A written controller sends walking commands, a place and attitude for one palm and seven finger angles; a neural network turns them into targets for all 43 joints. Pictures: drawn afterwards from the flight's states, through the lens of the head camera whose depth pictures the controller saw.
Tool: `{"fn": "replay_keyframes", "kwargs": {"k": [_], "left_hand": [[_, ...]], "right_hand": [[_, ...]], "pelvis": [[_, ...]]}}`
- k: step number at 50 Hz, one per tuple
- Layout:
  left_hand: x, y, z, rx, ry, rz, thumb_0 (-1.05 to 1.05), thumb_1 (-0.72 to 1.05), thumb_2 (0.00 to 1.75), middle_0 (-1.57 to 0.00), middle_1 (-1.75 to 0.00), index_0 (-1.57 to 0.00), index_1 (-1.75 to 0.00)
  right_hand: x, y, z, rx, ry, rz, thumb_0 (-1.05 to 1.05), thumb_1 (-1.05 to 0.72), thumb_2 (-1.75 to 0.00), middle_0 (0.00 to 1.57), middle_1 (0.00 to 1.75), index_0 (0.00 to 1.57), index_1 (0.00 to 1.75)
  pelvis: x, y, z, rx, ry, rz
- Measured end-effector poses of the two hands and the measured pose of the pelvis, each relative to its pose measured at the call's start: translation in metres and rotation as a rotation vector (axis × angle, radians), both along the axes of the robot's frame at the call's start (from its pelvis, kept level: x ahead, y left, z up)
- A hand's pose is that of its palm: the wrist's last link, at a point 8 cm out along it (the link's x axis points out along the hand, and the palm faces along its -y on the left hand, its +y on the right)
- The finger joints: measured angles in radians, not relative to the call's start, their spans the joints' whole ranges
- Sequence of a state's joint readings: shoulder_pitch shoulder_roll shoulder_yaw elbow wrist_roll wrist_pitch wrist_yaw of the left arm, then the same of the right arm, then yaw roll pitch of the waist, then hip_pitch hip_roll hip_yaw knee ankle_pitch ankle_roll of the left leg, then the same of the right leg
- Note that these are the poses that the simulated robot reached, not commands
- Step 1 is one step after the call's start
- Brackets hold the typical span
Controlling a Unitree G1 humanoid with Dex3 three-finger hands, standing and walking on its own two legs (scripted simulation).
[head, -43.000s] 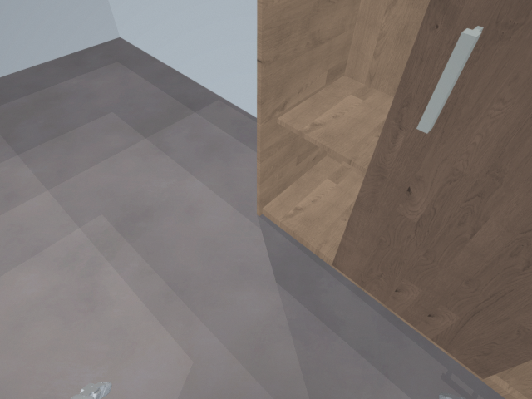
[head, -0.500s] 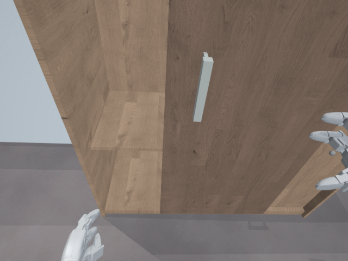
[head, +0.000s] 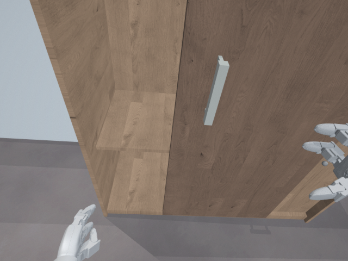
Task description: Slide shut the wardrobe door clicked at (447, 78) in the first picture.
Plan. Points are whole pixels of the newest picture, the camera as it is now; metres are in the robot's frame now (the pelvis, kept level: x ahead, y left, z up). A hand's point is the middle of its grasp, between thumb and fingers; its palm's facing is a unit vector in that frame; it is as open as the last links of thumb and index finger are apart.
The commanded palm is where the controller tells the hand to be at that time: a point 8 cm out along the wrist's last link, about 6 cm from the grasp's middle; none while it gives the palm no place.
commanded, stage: move the hooked fingers beside the handle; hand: right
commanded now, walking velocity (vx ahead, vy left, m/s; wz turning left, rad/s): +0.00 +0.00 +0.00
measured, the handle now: (213, 92) +0.52 -0.08 +0.15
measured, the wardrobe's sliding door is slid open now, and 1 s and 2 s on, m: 0.32 0.32 0.32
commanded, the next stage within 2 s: none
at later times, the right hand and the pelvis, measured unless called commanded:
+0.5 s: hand (297, 138) +0.34 -0.24 +0.18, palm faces +0.03 +1.00 -0.04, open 14.0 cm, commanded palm +0.30 -0.29 +0.17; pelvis +0.00 -0.01 +0.00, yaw +1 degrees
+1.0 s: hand (271, 126) +0.38 -0.20 +0.16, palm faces +0.01 +1.00 -0.01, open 14.0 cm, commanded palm +0.36 -0.25 +0.17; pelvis +0.01 -0.02 +0.00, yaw +1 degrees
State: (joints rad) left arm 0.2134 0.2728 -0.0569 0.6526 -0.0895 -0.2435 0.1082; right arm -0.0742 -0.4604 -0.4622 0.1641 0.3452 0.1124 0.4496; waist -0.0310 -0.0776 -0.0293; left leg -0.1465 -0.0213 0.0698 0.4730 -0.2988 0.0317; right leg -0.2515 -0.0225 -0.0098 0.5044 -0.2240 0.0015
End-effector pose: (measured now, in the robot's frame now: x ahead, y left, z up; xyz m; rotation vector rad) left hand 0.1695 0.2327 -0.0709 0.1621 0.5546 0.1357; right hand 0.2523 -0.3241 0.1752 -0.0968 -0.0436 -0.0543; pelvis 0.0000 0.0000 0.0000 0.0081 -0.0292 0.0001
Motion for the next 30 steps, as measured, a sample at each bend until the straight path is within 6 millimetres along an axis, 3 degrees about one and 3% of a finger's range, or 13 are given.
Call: {"fn": "replay_keyframes", "kwargs": {"k": [8,19,25,30], "left_hand": [[0.002,0.002,0.000,0.008,0.001,0.000,0.01,0.90,0.90,-0.20,-0.30,-0.20,-0.30],[-0.007,0.000,-0.006,0.011,0.043,0.023,0.01,0.90,0.90,-0.20,-0.30,-0.20,-0.30],[-0.014,-0.001,-0.006,0.002,0.059,0.045,0.01,0.90,0.90,-0.20,-0.30,-0.20,-0.30],[-0.018,-0.001,-0.010,0.004,0.091,0.056,0.01,0.90,0.90,-0.20,-0.30,-0.20,-0.30]], "right_hand": [[0.005,0.000,0.006,0.020,-0.060,-0.023,-0.02,0.50,-0.30,0.30,1.20,0.30,1.20],[0.043,0.029,-0.003,0.042,-0.027,0.048,-0.02,0.50,-0.30,0.30,1.20,0.30,1.20],[0.061,0.031,0.002,0.052,-0.043,0.031,-0.02,0.50,-0.30,0.30,1.20,0.30,1.20],[0.071,0.032,-0.007,0.066,0.014,0.027,-0.02,0.50,-0.30,0.30,1.20,0.30,1.20]], "pelvis": [[0.002,0.003,-0.001,0.001,-0.006,-0.003],[0.000,-0.002,0.000,-0.002,0.008,0.001],[0.004,-0.005,0.000,-0.004,0.014,0.014],[0.005,-0.008,0.000,-0.003,0.020,0.013]]}}
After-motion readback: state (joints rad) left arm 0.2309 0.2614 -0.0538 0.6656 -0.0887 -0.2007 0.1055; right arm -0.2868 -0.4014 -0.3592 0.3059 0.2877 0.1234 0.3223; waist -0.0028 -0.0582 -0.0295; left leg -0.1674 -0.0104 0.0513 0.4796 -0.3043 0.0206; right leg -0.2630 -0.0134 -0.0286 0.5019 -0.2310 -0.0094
